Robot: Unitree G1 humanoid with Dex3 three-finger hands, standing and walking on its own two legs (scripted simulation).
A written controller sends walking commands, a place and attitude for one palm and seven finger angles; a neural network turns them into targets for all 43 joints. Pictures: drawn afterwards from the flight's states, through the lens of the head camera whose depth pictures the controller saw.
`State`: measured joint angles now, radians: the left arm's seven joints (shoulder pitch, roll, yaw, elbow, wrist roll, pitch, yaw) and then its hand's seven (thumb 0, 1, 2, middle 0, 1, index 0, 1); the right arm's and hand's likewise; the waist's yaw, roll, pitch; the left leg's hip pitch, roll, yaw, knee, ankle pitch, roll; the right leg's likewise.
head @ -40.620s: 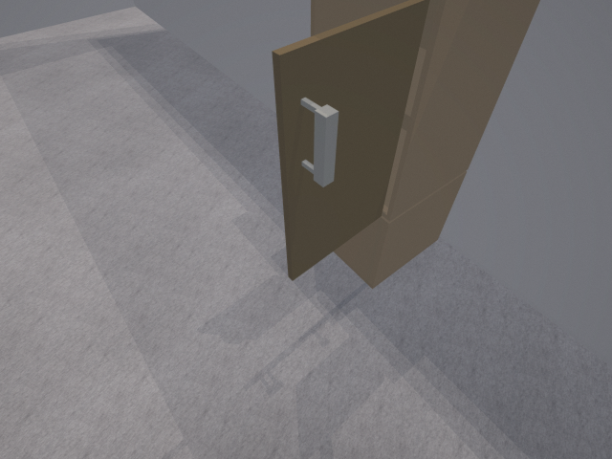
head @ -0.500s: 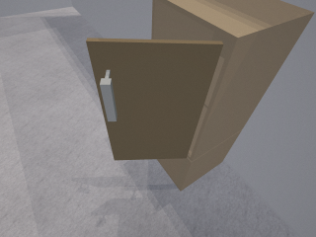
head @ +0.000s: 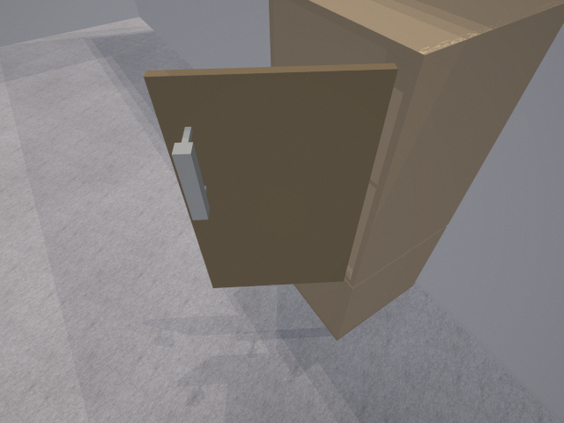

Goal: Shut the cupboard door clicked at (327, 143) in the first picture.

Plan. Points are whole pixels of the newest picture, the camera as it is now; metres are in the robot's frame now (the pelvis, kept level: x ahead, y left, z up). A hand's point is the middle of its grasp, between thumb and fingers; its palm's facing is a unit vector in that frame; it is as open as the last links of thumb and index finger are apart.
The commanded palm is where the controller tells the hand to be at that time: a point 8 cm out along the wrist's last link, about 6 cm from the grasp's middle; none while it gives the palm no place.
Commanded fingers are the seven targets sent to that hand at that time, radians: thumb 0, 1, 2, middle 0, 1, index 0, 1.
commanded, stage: look again from close up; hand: left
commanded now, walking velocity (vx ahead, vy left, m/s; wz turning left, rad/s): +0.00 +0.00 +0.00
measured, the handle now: (194, 174) +0.46 +0.18 +0.09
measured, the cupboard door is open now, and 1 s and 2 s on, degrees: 59 59 59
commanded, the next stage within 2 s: raise the hand and make a fist in 0.02 s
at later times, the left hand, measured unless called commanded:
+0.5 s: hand out of the picture +0.13 +0.17 -0.05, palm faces +0.16 -0.99 -0.01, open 6.4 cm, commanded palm +0.11 +0.23 -0.03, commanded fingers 0.00 0.90 0.90 -0.55 -0.68 -0.55 -0.68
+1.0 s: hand (137, 386) +0.16 +0.19 +0.02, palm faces +0.15 -0.99 -0.04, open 4.0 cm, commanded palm +0.13 +0.23 +0.03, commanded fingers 0.00 0.90 0.90 -1.01 -1.18 -1.01 -1.18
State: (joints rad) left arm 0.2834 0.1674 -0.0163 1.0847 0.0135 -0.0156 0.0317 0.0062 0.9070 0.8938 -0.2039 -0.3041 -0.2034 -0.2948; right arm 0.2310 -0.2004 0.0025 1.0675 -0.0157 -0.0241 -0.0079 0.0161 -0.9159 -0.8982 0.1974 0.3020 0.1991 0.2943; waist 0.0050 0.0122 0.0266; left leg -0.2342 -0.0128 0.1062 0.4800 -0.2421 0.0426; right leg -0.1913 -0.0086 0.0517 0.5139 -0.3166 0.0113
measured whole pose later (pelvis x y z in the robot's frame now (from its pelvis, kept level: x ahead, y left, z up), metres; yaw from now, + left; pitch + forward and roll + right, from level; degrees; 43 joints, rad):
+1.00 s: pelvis -0.03 -0.02 -0.05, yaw +4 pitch +9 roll -2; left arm 0.47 0.23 0.19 -0.12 -0.31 -0.33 -0.21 0.02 0.90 0.89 -0.84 -0.99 -0.83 -0.98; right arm 0.32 -0.24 0.00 0.57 0.02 -0.25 -0.06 0.02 -0.90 -0.90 0.20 0.30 0.20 0.30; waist 0.01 0.03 -0.11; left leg -0.73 0.03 0.01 0.97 -0.40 0.02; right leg -0.63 0.01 -0.07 0.95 -0.48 -0.03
